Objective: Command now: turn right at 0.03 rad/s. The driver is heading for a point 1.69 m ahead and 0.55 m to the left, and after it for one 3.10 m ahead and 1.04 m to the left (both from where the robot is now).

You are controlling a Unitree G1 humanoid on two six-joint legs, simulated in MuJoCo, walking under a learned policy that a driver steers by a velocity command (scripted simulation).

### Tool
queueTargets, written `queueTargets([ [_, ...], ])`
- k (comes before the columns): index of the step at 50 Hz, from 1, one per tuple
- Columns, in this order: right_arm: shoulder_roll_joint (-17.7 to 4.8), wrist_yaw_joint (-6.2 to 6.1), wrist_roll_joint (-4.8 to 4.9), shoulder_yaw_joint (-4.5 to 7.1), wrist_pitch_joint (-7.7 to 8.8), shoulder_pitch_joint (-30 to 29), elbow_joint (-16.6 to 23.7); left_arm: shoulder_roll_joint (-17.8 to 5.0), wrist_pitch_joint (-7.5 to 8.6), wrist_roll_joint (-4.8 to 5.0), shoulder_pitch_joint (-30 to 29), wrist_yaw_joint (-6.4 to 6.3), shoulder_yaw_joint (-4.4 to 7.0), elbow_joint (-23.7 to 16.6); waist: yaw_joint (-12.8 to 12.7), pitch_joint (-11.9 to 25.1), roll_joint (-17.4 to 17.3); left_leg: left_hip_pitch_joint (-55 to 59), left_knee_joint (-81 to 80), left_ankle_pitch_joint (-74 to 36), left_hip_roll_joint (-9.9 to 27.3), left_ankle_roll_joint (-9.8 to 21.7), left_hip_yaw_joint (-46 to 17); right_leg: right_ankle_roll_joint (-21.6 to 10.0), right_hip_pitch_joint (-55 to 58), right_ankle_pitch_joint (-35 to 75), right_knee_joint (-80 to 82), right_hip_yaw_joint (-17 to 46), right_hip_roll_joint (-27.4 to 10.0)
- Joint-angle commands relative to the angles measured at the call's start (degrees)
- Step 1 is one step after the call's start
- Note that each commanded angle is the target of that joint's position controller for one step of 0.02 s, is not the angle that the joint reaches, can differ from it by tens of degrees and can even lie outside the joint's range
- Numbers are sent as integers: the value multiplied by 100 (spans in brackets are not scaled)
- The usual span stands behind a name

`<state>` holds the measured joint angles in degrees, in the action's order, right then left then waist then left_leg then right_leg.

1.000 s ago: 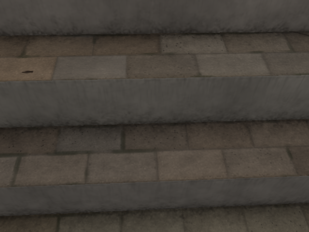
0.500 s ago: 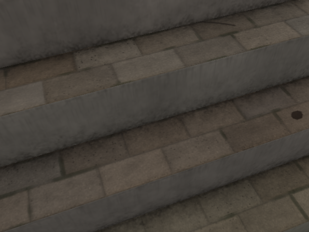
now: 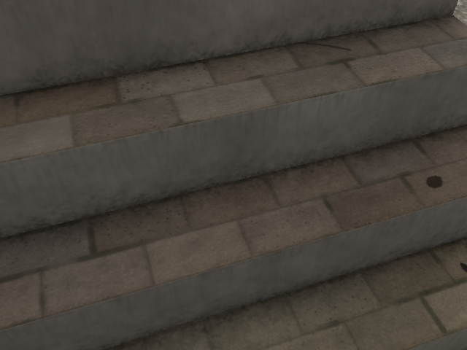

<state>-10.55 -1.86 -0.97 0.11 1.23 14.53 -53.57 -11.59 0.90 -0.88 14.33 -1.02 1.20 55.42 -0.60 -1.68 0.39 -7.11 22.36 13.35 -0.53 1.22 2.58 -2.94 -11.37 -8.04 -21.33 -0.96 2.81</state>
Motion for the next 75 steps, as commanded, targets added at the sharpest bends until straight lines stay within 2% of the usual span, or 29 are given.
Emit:
queueTargets([
  [1,-518,-13,2,103,54,216,33,-450,77,5,-41,-16,66,-74,72,-120,36,-269,-576,198,639,102,-697,49,-84,-388,618,904,-725],
  [12,-430,-24,19,49,76,399,-435,-458,70,26,135,-46,10,441,15,-181,-33,-430,-683,220,608,94,-693,28,-2,-408,676,895,-765],
  [26,-355,-57,27,-9,109,571,-763,-350,71,40,167,-73,-45,786,5,-175,-54,-471,-669,72,616,110,-712,17,70,-95,592,839,-753],
  [44,-328,-78,36,-50,128,522,-918,-310,82,46,153,-93,-79,974,8,-153,-62,-331,-639,-208,635,140,-727,20,149,268,509,807,-764],
  [70,-361,-91,46,-61,156,454,-963,-327,78,50,98,-110,-77,1040,-2,-136,-70,-171,-671,-554,653,175,-757,42,284,560,436,771,-787],
  [72,-313,-83,35,-78,157,416,-947,-252,72,35,104,-105,-111,1052,4,-171,-46,-165,-631,-784,681,172,-747,61,305,744,383,732,-810],
  [75,-351,-74,46,-75,165,416,-948,-293,77,46,136,-105,-109,1061,2,-94,-74,-96,-608,-861,688,189,-755,63,314,740,363,722,-815],
])
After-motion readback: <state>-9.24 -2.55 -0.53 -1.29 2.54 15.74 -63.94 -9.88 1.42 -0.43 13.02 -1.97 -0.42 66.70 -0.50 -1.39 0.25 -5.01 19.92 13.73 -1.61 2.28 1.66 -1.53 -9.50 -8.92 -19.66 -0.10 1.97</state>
